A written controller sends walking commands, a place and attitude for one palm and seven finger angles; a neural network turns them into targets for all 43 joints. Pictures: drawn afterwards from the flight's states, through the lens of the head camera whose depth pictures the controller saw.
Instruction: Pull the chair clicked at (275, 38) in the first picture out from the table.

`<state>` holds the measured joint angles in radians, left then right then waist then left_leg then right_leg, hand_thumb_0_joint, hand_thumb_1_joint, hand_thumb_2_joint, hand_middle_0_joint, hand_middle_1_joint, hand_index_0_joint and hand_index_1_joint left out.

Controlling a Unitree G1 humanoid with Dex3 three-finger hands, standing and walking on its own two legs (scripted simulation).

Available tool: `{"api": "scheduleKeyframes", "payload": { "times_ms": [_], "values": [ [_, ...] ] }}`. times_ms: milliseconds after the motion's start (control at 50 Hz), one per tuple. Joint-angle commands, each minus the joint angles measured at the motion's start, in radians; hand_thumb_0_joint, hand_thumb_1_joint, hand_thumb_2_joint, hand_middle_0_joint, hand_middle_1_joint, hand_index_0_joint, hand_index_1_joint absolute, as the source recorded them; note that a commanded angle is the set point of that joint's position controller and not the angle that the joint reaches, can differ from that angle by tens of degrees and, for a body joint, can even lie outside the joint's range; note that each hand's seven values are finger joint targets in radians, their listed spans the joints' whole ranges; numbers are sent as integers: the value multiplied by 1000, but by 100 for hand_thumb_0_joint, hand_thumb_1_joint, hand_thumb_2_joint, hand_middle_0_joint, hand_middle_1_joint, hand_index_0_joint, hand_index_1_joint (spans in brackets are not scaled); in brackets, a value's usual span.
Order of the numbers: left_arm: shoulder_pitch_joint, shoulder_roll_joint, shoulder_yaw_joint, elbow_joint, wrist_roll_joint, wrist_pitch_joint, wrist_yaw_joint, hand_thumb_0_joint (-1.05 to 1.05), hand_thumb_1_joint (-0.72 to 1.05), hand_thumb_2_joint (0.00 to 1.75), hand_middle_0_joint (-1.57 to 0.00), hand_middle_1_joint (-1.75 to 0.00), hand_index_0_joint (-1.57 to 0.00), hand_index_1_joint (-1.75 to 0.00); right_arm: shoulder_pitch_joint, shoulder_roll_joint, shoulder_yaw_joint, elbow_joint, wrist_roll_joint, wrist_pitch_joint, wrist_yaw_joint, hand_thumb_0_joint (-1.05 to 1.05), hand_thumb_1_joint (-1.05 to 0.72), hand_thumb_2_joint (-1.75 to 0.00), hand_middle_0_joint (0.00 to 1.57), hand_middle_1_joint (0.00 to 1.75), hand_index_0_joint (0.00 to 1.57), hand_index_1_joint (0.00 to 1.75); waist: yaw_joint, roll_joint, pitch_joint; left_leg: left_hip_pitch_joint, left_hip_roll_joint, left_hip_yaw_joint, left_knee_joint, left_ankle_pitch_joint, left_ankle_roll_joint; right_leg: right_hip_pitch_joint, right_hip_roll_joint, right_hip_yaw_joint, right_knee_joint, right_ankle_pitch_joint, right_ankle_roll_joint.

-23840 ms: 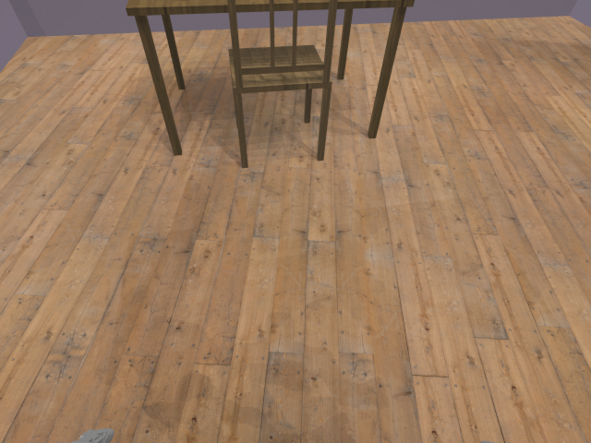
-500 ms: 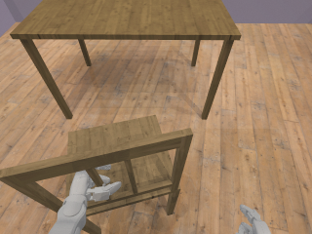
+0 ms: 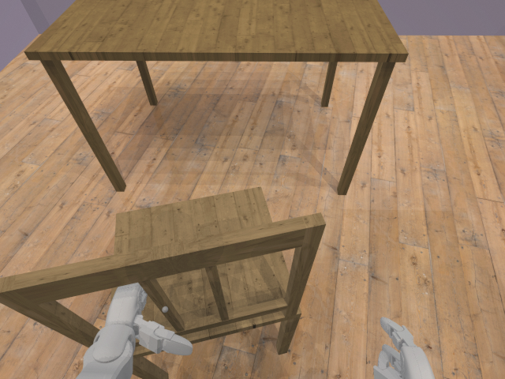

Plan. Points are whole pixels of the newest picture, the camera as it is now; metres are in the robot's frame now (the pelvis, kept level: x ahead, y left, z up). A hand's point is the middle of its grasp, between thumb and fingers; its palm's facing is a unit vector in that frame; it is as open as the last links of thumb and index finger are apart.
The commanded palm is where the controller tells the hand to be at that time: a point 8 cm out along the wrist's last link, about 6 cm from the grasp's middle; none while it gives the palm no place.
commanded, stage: draw the fingers out of the gap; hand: left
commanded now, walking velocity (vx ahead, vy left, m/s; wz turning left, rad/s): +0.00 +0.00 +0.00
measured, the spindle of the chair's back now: (165, 306) +0.26 +0.16 -0.06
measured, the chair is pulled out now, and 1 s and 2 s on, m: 0.62 0.62 0.61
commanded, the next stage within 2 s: draw the hand back to the body in 0.84 s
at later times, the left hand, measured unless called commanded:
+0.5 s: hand (153, 362) +0.17 +0.16 -0.04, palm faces +0.05 -0.98 -0.18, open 17.5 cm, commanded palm +0.14 +0.20 -0.01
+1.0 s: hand out of the picture +0.11 +0.15 -0.03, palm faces +0.06 -0.99 -0.14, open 17.5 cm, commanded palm +0.08 +0.21 +0.00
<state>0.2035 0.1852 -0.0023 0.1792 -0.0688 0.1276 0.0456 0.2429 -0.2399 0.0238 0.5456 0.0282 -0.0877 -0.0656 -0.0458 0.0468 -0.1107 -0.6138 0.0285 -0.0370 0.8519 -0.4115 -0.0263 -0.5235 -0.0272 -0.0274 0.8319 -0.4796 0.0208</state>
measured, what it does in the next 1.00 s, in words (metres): stands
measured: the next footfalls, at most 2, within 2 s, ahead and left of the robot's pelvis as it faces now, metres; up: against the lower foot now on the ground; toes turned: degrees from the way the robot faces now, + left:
none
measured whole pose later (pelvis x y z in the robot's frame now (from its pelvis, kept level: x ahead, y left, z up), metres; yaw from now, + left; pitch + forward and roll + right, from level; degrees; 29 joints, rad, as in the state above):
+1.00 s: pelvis -0.02 +0.00 -0.02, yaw +1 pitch +11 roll -2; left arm 0.75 0.20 -0.04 -0.24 -0.08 0.10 0.01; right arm 0.26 -0.20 -0.01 0.48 0.04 -0.12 -0.11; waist -0.03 0.06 -0.18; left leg -0.74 0.03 -0.08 1.01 -0.46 -0.03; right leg -0.63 -0.02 -0.06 0.97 -0.53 0.01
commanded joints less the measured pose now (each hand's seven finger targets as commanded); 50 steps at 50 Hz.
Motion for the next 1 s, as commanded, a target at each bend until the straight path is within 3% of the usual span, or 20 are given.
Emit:
{"api": "scheduleKeyframes", "payload": {
  "times_ms": [0, 60, 100, 140, 300, 440, 480, 520, 680, 740, 760, 780, 900, 940, 960, 980],
  "values": [
    [-88, 91, 41, -221, -2, -47, 2, 0, -55, 20, 0, 0, 0, 0, -36, -129, -57, -151, 0, -49, -18, 0, -90, -90, 20, 30, 20, 30, -11, -30, -206, 199, -9, 25, -78, 366, 50, 27, 8, -51, -98, 427, -14],
    [-54, 132, 86, -203, 1, -41, 10, 0, -55, 20, 0, 0, 0, 0, -30, -133, -59, -151, -1, -44, -20, 0, -90, -90, 20, 30, 20, 30, -7, -44, -187, 177, -9, 26, -74, 348, 49, 19, 8, -48, -98, 418, -15],
    [35, 92, 53, -231, -1, -39, 8, 0, -55, 20, 0, 0, 0, 0, -43, -122, -57, -173, 0, -43, -14, 0, -90, -90, 20, 30, 20, 30, 10, -26, -189, 167, -11, 28, -80, 337, 47, 25, 8, -55, -91, 398, -18],
    [40, 124, 72, -261, -2, -40, 11, 0, -55, 20, 0, 0, 0, 0, -44, -127, -60, -179, 1, -41, -17, 0, -90, -90, 20, 30, 20, 30, 6, -39, -182, 151, -10, 28, -76, 320, 49, 27, 8, -50, -94, 390, -18],
    [184, 97, 38, -393, -3, -66, 15, 0, -55, 20, 0, 0, 0, 0, -42, -112, -62, -200, 2, -60, -26, 0, -90, -90, 20, 30, 20, 30, -2, -32, -172, 131, -18, 22, -57, 279, 53, -8, 11, -55, -82, 340, -16],
    [272, 123, 53, -448, -1, -74, 4, 0, -55, 20, 0, 0, 0, 0, -53, -106, -69, -198, 4, -75, -39, 0, -90, -90, 20, 30, 20, 30, -7, -36, -140, 88, -23, 12, -35, 217, 57, -49, 14, -55, -78, 266, -18],
    [331, 93, 25, -465, -1, -77, 0, 0, -55, 20, 0, 0, 0, 0, -59, -97, -67, -208, 7, -80, -39, 0, -90, -90, 20, 30, 20, 30, -1, -15, -137, 90, -24, 11, -34, 206, 56, -64, 14, -58, -72, 246, -19],
    [334, 83, 2, -495, 2, -78, -2, 0, -55, 20, 0, 0, 0, 0, -61, -98, -66, -216, 6, -84, -41, 0, -90, -90, 20, 30, 20, 30, -9, -36, -138, 81, -25, 5, -28, 187, 58, -78, 15, -61, -67, 224, -16],
    [443, 114, 47, -521, 4, -61, -3, 0, -55, 20, 0, 0, 0, 0, -77, -81, -70, -225, 9, -74, -51, 0, -90, -90, 20, 30, 20, 30, 10, -43, -120, 34, -30, 3, -14, 141, 60, -91, 18, -57, -65, 160, -20],
    [467, 115, 33, -558, 5, -61, -13, 0, -55, 20, 0, 0, 0, 0, -85, -82, -68, -234, 12, -75, -53, 0, -90, -90, 20, 30, 20, 30, 12, -1, -108, 26, -30, 1, -13, 131, 61, -101, 18, -56, -64, 140, -25],
    [465, 97, 8, -578, 4, -64, -16, 0, -55, 20, 0, 0, 0, 0, -79, -79, -65, -238, 11, -79, -53, 0, -90, -90, 20, 30, 20, 30, 2, 0, -116, 35, -33, 1, -9, 140, 63, -102, 16, -57, -61, 153, -23],
    [505, 111, 35, -565, 2, -62, -16, 0, -55, 20, 0, 0, 0, 0, -82, -76, -72, -234, 12, -78, -54, 0, -90, -90, 20, 30, 20, 30, 14, -14, -125, 30, -30, 1, -6, 136, 61, -99, 19, -58, -58, 148, -23],
    [575, 82, -4, -613, 8, -72, -26, 0, -55, 20, 0, 0, 0, 0, -84, -70, -75, -246, 14, -84, -56, 0, -90, -90, 20, 30, 20, 30, 12, -9, -113, 13, -33, -4, 1, 133, 63, -124, 23, -69, -43, 135, -24],
    [615, 104, 22, -609, 10, -71, -21, 0, -55, 20, 0, 0, 0, 0, -88, -67, -83, -240, 14, -80, -58, 0, -90, -90, 20, 30, 20, 30, 22, -32, -117, 1, -31, -6, 6, 143, 63, -116, 25, -69, -38, 147, -27],
    [508, 24, 0, -754, -85, -200, -56, 0, -55, 20, 0, 0, 0, 0, -69, -61, -77, -229, 12, -107, -57, 0, -90, -90, 20, 30, 20, 30, -7, -62, -104, -15, -41, -7, 47, 167, 59, -162, 35, -84, -18, 169, -25],
    [556, 97, 69, -690, -86, -259, -72, 0, -55, 20, 0, 0, 0, 0, -72, -64, -91, -190, 11, -116, -57, 0, -90, -90, 20, 30, 20, 30, 21, -40, -137, -16, -37, 0, 62, 169, 56, -153, 36, -72, -4, 173, -30]
  ]
}}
